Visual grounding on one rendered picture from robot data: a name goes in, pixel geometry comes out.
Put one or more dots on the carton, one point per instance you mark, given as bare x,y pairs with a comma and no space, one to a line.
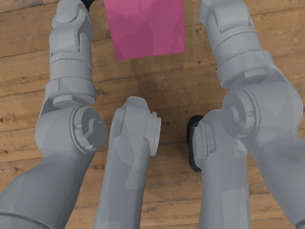
144,28

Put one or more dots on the left robot hand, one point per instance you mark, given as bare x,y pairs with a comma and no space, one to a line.
87,3

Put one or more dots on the robot right upper arm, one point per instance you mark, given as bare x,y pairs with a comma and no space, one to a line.
265,117

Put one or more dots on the robot left upper arm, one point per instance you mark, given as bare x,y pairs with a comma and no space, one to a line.
45,195

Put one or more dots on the left robot shin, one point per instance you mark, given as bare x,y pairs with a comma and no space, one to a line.
119,115

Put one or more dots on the robot right foot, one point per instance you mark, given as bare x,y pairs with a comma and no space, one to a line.
193,122

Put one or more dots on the right robot forearm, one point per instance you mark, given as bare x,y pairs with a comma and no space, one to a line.
235,45

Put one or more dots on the left robot forearm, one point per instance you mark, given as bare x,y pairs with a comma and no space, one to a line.
70,58

